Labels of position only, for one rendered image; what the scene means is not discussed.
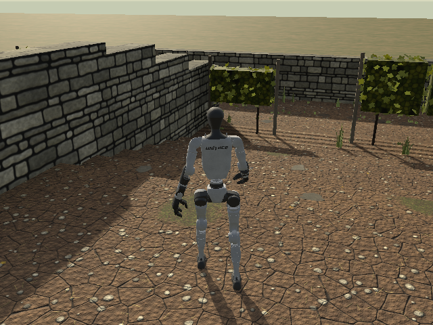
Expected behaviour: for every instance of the robot left upper arm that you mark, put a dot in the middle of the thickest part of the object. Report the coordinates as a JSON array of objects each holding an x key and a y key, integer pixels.
[{"x": 191, "y": 155}]

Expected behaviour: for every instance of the robot right shin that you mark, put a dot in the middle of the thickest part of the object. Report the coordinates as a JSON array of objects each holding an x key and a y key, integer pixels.
[{"x": 236, "y": 256}]

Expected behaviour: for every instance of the robot right forearm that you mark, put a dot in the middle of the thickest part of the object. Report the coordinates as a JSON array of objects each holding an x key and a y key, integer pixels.
[{"x": 245, "y": 173}]

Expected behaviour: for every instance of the left robot hand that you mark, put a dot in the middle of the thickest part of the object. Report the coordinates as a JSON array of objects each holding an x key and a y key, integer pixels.
[{"x": 175, "y": 205}]

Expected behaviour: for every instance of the robot right upper arm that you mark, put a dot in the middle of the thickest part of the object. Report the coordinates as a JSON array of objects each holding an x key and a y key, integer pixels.
[{"x": 240, "y": 152}]

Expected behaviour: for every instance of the robot left foot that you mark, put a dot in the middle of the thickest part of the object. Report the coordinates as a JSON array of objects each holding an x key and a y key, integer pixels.
[{"x": 201, "y": 263}]

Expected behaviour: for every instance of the robot left forearm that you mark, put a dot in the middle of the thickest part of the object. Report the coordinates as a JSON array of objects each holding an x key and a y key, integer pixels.
[{"x": 184, "y": 179}]

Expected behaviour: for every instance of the right robot hand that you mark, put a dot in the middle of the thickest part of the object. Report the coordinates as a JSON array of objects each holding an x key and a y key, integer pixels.
[{"x": 237, "y": 176}]

